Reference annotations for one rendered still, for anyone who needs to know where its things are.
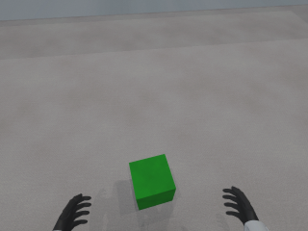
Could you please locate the carton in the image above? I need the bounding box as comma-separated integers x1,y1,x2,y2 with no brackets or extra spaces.
129,154,176,210

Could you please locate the robot left hand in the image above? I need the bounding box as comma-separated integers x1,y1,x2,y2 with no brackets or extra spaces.
52,193,91,231

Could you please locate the robot right hand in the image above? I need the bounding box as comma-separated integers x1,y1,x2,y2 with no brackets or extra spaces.
222,186,259,225

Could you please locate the right robot forearm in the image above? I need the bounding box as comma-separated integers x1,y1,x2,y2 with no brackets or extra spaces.
244,219,269,231

